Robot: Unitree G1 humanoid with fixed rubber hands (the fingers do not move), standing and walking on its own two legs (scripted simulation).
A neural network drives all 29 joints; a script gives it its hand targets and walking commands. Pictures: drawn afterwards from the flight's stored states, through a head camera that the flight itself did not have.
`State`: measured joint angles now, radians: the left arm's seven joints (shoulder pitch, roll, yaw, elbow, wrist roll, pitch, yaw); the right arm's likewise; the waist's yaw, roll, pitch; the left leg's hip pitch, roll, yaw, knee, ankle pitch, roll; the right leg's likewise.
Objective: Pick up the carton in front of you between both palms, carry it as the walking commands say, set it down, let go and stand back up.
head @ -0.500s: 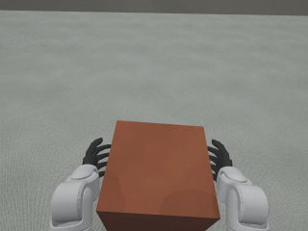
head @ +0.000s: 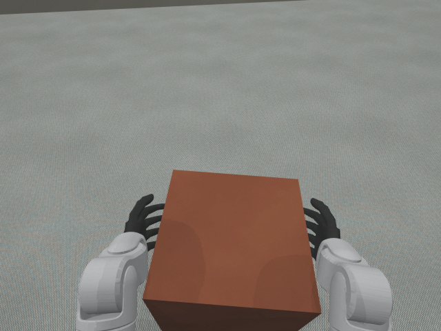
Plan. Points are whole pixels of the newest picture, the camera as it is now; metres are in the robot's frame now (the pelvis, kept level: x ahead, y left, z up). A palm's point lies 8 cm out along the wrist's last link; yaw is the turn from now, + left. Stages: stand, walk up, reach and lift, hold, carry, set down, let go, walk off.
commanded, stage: carry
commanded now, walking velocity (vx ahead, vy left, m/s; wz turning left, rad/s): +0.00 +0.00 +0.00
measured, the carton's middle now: (228, 262) +0.25 +0.00 +0.01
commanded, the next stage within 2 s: hold in 1.60 s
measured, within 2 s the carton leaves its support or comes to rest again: neither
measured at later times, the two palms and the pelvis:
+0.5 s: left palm (142, 175) +0.38 +0.17 +0.10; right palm (303, 179) +0.37 -0.13 +0.10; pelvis +0.13 +0.02 +0.00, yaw -1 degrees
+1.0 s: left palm (143, 189) +0.37 +0.17 +0.07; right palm (299, 193) +0.36 -0.13 +0.07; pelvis +0.10 +0.03 +0.00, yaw -1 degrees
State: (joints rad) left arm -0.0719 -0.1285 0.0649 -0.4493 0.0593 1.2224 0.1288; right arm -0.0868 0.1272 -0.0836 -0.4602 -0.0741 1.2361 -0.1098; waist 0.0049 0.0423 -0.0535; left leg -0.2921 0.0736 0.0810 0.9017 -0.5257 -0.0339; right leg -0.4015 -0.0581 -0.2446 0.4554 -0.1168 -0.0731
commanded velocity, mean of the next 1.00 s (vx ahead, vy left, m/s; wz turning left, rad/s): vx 0.00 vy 0.00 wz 0.00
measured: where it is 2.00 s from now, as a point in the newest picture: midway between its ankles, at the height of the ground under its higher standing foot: outside the picture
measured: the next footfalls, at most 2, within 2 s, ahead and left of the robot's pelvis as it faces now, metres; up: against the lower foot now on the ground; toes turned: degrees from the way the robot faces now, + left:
left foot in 0.16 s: +0.12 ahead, +0.13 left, +0.00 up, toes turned -2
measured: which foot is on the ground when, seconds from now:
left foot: up 0.00-0.14, down 0.16-1.00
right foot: down 0.00-1.00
